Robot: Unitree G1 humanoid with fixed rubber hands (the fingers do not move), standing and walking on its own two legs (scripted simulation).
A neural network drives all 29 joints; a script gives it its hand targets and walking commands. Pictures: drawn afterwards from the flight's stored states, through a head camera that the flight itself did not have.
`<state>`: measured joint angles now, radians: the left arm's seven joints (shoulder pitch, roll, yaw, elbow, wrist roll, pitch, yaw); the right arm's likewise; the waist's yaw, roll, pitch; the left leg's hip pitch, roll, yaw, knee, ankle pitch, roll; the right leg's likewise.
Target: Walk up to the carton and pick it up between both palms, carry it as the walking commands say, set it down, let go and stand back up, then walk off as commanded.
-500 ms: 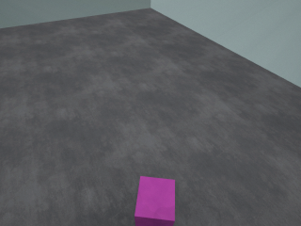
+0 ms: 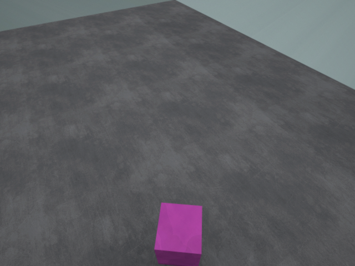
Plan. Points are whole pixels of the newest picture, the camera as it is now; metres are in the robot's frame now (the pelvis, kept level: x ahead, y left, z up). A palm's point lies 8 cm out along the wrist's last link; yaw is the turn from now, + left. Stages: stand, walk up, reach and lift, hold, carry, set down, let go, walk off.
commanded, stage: walk up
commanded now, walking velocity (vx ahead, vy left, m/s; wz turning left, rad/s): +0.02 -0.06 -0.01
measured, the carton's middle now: (179, 235) +0.41 +0.01 -0.65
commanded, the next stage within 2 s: stand in 0.68 s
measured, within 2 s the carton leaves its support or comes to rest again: neither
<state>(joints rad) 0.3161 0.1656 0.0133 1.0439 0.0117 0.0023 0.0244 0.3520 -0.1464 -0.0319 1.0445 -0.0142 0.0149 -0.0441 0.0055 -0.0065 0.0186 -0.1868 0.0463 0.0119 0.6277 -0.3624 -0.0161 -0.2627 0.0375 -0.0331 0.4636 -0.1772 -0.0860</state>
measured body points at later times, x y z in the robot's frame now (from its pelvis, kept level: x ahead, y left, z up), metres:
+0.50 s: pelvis +0.00 +0.00 +0.00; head +0.01 +0.00 +0.45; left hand +0.04 +0.24 -0.15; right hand -0.04 -0.23 -0.16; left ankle -0.03 +0.16 -0.74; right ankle +0.01 -0.13 -0.74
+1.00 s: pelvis +0.00 -0.01 +0.00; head +0.00 +0.00 +0.45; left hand +0.02 +0.22 -0.16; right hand -0.02 -0.24 -0.15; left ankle -0.01 +0.15 -0.74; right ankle +0.01 -0.13 -0.74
